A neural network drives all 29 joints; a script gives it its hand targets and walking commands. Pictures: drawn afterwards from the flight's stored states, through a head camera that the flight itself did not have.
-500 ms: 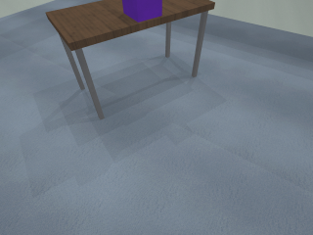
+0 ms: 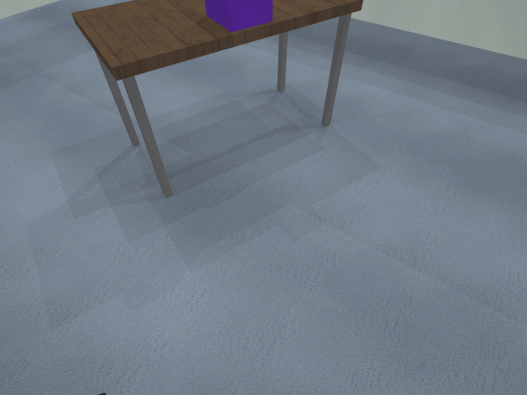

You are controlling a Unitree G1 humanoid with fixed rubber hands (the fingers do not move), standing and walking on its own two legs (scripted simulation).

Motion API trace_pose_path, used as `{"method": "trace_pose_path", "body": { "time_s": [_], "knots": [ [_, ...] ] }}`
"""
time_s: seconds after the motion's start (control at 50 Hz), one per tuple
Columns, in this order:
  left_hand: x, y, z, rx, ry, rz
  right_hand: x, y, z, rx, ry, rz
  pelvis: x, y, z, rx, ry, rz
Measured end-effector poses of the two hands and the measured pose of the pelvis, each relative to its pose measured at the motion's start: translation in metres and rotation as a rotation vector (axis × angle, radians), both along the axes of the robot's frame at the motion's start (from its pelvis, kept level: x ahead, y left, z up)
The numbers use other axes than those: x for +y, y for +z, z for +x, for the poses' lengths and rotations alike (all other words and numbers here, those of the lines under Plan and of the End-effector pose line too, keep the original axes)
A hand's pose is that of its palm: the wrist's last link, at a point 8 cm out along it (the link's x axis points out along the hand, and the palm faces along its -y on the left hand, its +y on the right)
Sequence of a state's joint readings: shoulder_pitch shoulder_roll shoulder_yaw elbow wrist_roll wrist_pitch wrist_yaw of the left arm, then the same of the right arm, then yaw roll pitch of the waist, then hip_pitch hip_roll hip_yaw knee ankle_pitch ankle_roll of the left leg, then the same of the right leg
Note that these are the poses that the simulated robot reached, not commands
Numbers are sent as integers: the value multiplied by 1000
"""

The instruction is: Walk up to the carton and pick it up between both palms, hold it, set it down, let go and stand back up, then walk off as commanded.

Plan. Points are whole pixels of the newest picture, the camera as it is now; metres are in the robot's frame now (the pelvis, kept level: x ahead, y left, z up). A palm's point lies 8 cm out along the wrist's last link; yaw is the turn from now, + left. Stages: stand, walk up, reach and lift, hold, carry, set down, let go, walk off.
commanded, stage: stand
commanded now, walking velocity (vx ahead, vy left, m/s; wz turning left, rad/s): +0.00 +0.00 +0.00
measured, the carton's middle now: out of the picture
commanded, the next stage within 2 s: walk up in 0.16 s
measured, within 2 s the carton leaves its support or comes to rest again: neither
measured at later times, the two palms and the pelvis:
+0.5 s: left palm out of the picture +0.08 +0.32 -0.11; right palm out of the picture +0.09 -0.29 -0.12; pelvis +0.01 +0.00 -0.01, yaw +6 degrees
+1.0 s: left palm (59, 313) +0.26 +0.39 -0.08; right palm (427, 316) +0.27 -0.26 -0.09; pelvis +0.17 +0.05 -0.03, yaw +14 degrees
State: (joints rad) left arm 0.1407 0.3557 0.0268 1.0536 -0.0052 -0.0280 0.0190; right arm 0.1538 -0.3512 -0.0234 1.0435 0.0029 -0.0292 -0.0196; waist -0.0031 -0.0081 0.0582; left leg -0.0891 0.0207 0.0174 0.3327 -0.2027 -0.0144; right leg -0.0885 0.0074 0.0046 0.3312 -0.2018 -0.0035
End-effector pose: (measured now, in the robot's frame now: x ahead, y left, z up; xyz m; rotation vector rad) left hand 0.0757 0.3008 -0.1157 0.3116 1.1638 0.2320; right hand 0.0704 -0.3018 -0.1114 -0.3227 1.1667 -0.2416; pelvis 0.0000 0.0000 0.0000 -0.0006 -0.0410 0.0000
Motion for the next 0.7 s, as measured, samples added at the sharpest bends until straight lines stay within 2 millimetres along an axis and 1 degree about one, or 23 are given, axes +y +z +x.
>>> {"method": "trace_pose_path", "body": {
  "time_s": [0.24, 0.38, 0.42, 0.46, 0.48, 0.52, 0.58, 0.62, 0.66, 0.7],
  "knots": [
    [2, 1, 8, -10, 6, 3, 11, -3, 12, -17, 12, 18, 2, 0, 7, -5, -5, 3],
    [3, 4, 6, -13, 12, 14, 16, -8, 10, -11, 2, 36, 2, 0, 8, -14, 0, 5],
    [4, 6, 9, -49, 15, 8, 15, -9, 9, -8, 19, 36, 2, -2, 8, -8, 25, 0],
    [10, 7, 9, -108, 35, 11, 13, -9, 11, 17, 56, 30, 2, -6, 10, -7, 68, -15],
    [15, 7, 6, -131, 50, 16, 13, -8, 16, 28, 83, 20, 2, -8, 12, -5, 89, -21],
    [25, 6, -7, -149, 79, 30, 14, -1, 32, 27, 136, -3, 5, -9, 16, -3, 116, -31],
    [40, 0, -32, -101, 115, 37, 19, 15, 69, -28, 203, -33, 15, -10, 28, -1, 143, -34],
    [52, -7, -43, -64, 138, 33, 25, 24, 95, -61, 253, -56, 24, -13, 38, -3, 172, -34],
    [66, -17, -46, -48, 164, 26, 32, 28, 119, -89, 295, -90, 35, -21, 51, -8, 201, -33],
    [79, -31, -40, -40, 170, 20, 35, 26, 136, -119, 300, -134, 48, -34, 63, -18, 211, 2]
  ]
}}
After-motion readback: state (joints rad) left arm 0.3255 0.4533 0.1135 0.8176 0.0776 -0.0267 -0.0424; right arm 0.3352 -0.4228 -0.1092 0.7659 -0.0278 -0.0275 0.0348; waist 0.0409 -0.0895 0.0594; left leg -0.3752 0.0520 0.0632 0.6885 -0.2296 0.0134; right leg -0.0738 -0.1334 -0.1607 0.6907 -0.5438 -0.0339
